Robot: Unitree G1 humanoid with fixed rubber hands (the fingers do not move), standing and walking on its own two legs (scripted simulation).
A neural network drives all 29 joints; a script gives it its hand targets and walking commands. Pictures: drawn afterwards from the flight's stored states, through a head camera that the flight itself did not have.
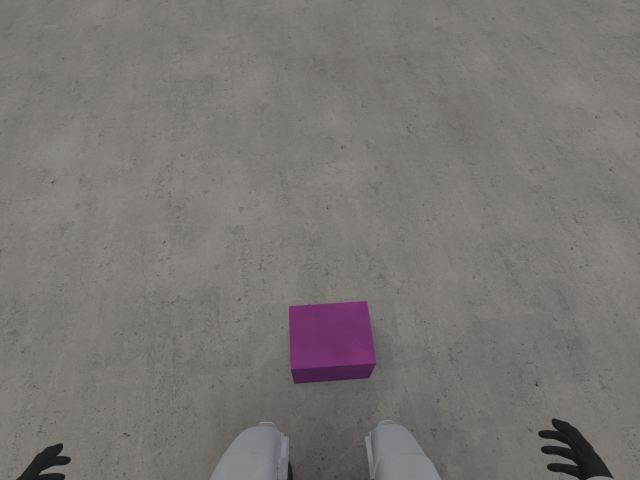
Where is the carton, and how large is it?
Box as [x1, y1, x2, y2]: [289, 301, 375, 383]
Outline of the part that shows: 366,301 289,306 290,362 294,383 369,377 375,364 375,357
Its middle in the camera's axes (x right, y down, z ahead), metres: +0.03 +0.31 +1.11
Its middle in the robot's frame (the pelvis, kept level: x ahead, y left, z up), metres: +0.46 -0.02 -0.64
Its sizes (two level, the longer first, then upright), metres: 0.224 0.175 0.170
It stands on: the floor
